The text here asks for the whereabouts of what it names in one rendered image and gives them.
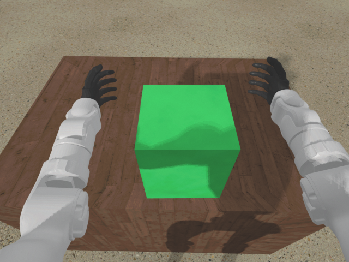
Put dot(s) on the right robot hand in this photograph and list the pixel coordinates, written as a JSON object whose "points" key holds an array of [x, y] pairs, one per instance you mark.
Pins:
{"points": [[277, 80]]}

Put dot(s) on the robot left forearm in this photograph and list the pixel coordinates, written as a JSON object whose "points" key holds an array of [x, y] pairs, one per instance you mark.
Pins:
{"points": [[67, 166]]}

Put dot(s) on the left robot hand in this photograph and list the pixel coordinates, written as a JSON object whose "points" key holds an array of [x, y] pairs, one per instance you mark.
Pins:
{"points": [[92, 85]]}

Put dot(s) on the robot left upper arm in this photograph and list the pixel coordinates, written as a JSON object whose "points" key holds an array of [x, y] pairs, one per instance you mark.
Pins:
{"points": [[54, 217]]}

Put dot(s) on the robot right forearm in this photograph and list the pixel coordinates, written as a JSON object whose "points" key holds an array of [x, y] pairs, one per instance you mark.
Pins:
{"points": [[312, 145]]}

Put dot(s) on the pedestal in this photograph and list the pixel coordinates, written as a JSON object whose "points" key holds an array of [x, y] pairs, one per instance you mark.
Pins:
{"points": [[261, 208]]}

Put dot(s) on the robot right upper arm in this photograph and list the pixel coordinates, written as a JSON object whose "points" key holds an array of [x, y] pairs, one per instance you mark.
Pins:
{"points": [[326, 198]]}

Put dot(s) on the carton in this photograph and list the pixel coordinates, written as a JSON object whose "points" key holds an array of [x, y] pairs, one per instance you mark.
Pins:
{"points": [[186, 142]]}

